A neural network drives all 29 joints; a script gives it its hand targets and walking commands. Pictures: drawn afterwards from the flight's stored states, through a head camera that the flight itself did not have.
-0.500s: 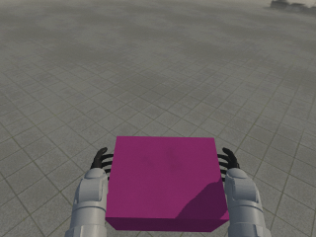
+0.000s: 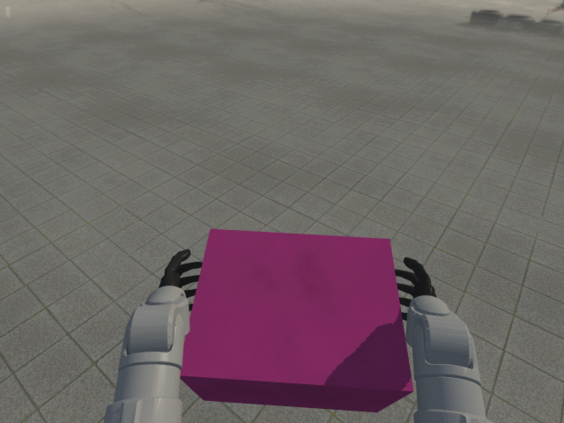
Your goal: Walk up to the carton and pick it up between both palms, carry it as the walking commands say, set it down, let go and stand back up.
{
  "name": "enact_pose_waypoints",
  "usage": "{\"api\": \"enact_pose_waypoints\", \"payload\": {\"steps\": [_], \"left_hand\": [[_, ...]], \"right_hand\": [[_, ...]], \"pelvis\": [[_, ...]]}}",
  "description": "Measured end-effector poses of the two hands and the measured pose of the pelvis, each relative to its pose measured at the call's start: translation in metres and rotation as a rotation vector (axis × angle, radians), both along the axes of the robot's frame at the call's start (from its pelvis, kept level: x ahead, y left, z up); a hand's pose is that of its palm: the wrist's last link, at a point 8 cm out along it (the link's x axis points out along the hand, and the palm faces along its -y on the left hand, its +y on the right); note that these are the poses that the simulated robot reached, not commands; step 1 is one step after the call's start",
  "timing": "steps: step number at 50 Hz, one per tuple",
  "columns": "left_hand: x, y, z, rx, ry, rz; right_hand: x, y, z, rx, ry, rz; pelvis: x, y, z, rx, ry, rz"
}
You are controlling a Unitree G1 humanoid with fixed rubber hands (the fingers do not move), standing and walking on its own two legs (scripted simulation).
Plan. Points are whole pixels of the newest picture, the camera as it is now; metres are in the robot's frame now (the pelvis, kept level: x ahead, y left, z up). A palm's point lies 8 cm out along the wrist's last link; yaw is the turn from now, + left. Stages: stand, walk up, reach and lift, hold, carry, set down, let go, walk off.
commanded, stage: carry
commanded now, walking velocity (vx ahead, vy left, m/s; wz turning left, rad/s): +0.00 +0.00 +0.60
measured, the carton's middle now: (294, 321) +0.29 +0.01 +0.00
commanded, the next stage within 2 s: none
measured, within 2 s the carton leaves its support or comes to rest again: neither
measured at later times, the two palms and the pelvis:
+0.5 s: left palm (153, 283) +0.29 +0.22 +0.08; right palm (387, 258) +0.35 -0.14 +0.09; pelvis +0.09 +0.00 +0.00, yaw +9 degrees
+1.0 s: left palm (119, 322) +0.23 +0.24 +0.08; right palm (340, 235) +0.40 -0.07 +0.08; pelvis +0.10 -0.02 -0.02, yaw +29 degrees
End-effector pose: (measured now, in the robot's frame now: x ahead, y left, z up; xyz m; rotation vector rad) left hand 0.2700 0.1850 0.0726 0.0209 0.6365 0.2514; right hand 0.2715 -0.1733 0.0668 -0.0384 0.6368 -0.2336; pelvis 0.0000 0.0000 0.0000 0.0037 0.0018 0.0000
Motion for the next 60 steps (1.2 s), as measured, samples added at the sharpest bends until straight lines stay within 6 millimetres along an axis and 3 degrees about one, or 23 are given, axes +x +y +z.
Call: {"api": "enact_pose_waypoints", "payload": {"steps": [6,12,15,21,27,35,42,46,52,60], "left_hand": [[0.016,-0.020,0.020,-0.031,-0.007,0.019],[0.031,0.000,0.032,-0.101,-0.061,0.081],[0.036,0.016,0.026,-0.108,-0.061,0.112],[0.025,0.030,0.010,-0.126,0.063,0.195],[0.017,0.030,0.011,-0.107,0.070,0.253],[0.015,0.015,0.021,-0.055,0.007,0.327],[-0.004,0.020,0.021,-0.054,0.017,0.414],[-0.021,0.036,0.018,-0.059,-0.001,0.481],[-0.055,0.064,-0.004,-0.094,0.006,0.587],[-0.090,0.051,-0.006,-0.081,0.027,0.686]], "right_hand": [[0.022,-0.020,0.030,0.047,-0.008,-0.036],[0.047,0.001,0.052,0.081,-0.060,-0.045],[0.061,0.018,0.046,0.086,-0.059,-0.025],[0.071,0.034,0.027,0.070,0.071,0.027],[0.082,0.037,0.020,0.082,0.085,0.085],[0.110,0.029,0.018,0.124,0.033,0.172],[0.123,0.044,0.022,0.126,0.047,0.252],[0.129,0.071,0.022,0.122,0.035,0.320],[0.128,0.116,0.011,0.063,0.042,0.442],[0.119,0.120,-0.002,0.084,0.075,0.526]], "pelvis": [[0.029,-0.005,0.012,0.026,0.025,0.030],[0.056,0.001,0.006,0.020,0.028,0.055],[0.070,0.005,-0.004,0.007,0.042,0.070],[0.084,0.008,0.002,-0.015,0.061,0.116],[0.089,-0.003,0.004,-0.033,0.068,0.190],[0.104,-0.031,-0.005,-0.027,0.075,0.281],[0.109,-0.037,-0.003,0.014,0.063,0.382],[0.107,-0.032,-0.008,0.022,0.062,0.445],[0.100,-0.026,-0.020,0.009,0.068,0.510],[0.091,-0.044,-0.017,-0.011,0.060,0.602]]}}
